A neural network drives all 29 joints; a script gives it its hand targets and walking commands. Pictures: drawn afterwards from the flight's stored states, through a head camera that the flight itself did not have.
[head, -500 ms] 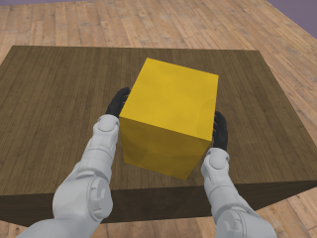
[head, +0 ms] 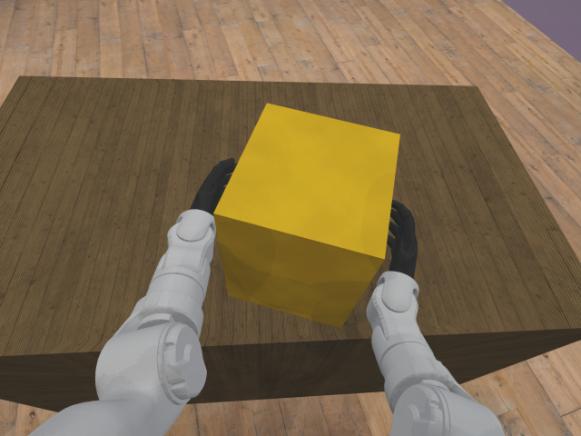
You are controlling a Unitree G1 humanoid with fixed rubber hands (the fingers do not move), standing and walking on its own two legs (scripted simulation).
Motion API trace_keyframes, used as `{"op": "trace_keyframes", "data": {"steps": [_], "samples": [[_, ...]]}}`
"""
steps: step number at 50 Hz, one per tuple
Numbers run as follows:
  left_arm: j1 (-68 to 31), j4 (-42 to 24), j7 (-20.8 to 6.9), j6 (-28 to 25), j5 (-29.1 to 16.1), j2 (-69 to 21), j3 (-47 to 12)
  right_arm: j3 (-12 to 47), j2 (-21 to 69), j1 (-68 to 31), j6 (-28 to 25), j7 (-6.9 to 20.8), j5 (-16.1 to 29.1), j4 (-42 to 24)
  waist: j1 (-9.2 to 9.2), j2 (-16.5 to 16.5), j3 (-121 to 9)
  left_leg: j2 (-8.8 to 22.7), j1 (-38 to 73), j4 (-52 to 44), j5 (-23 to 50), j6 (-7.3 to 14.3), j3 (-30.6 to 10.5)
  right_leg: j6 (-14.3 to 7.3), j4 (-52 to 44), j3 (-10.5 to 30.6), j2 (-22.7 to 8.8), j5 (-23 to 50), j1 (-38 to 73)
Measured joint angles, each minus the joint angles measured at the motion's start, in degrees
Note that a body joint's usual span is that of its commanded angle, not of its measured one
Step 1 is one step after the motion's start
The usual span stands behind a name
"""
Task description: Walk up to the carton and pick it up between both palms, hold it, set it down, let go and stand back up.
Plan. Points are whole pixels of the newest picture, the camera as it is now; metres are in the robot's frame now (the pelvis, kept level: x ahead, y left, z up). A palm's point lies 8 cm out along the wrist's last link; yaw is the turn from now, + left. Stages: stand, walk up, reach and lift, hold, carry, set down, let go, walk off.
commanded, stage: set down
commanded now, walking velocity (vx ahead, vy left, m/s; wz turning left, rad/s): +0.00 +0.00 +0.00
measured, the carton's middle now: (306, 222) +0.41 -0.05 +0.00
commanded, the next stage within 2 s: none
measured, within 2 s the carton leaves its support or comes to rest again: rests again in 0.98 s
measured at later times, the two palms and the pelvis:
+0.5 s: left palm (214, 214) +0.43 +0.09 +0.01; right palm (391, 288) +0.31 -0.18 -0.04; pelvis +0.01 +0.00 +0.00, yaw +0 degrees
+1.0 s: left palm (201, 233) +0.40 +0.11 +0.00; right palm (387, 297) +0.29 -0.16 -0.02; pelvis -0.02 +0.02 -0.01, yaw -2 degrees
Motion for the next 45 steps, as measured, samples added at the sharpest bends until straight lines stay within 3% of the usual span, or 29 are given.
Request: {"op": "trace_keyframes", "data": {"steps": [14,18,22,26,32,39,45], "samples": [[0.0,0.0,-0.2,-0.5,0.6,0.0,0.4,-1.2,0.1,0.0,-1.9,0.0,-0.9,1.0,0.0,0.0,0.3,0.0,0.0,0.0,-0.1,0.0,0.0,0.0,0.1,0.0,0.0,-0.2,0.0],[0.0,0.7,0.0,-0.5,-0.4,0.1,0.3,-1.3,-0.3,0.0,-1.4,-0.2,0.0,4.2,0.0,0.0,0.6,0.0,-0.1,0.0,-0.2,0.0,0.0,0.0,0.5,0.0,0.0,-0.5,-0.3],[0.1,1.6,1.8,-0.5,-7.2,0.9,-4.7,-1.1,-0.6,0.0,1.1,0.0,4.9,8.4,0.0,0.0,0.9,0.0,-1.5,0.5,-0.4,-0.1,0.0,0.0,1.7,0.0,0.0,-1.1,-2.1],[-0.1,2.9,3.4,-1.6,-13.2,1.8,-9.0,0.4,-0.6,-0.1,1.4,0.0,9.6,8.4,0.01,0.0,-1.5,0.5,-7.0,3.5,-1.4,-0.2,0.0,0.0,4.3,-0.1,0.5,-1.9,-7.4],[0.0,5.0,5.3,-4.0,-15.1,2.3,-11.7,2.6,-1.1,0.0,-0.3,0.0,12.8,8.0,0.01,0.0,-6.9,1.2,-15.3,9.3,-3.2,-1.0,0.0,0.1,8.0,0.0,1.3,-2.8,-14.7],[0.4,6.2,5.8,-4.1,-16.1,2.5,-15.0,6.9,-2.7,0.0,-2.2,-0.4,17.4,11.2,-0.01,0.2,-8.8,1.2,-16.0,12.5,-3.9,-2.0,0.0,0.4,10.4,0.0,1.3,-2.7,-15.2],[0.6,6.2,6.1,-2.8,-17.6,2.8,-16.4,9.0,-2.8,0.0,-2.2,-0.8,20.1,11.9,-0.01,0.4,-9.3,1.1,-16.3,13.4,-5.4,0.3,0.2,0.9,10.5,0.0,1.3,-3.4,-15.2]]}}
